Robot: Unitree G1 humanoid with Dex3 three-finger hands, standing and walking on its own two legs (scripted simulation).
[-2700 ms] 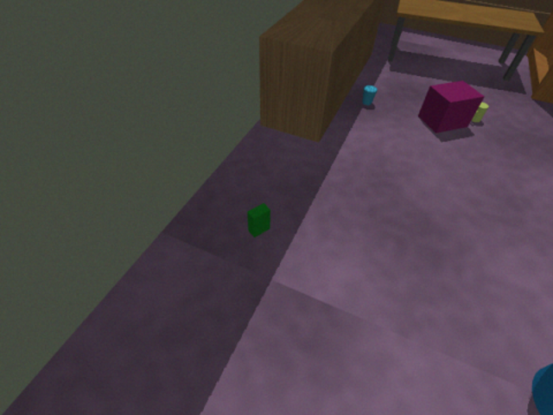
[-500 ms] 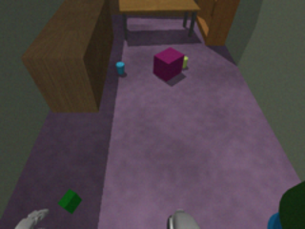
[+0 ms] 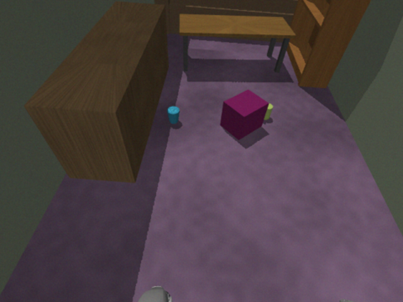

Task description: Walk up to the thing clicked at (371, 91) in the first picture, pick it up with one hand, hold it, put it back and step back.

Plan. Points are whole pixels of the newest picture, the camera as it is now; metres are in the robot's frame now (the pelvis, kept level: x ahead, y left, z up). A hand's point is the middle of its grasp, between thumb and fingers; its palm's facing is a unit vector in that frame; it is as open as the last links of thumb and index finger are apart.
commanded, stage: walk up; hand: left
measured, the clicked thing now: (173, 115) +1.43 +0.25 -0.71
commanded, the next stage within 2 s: none
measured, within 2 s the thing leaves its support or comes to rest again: neither
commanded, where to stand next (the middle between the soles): +1.04 +0.02 m, yaw +1 degrees
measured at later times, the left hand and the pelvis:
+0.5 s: hand (112, 197) +0.39 +0.27 -0.13, palm faces -0.10 -0.92 -0.38, open 7.4 cm; pelvis +0.27 +0.00 -0.01, yaw -1 degrees
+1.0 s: hand (116, 174) +0.49 +0.29 -0.16, palm faces +0.01 -0.93 -0.36, open 7.4 cm; pelvis +0.49 +0.01 -0.01, yaw +1 degrees
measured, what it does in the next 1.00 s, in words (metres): walks ahead: left foot, then right foot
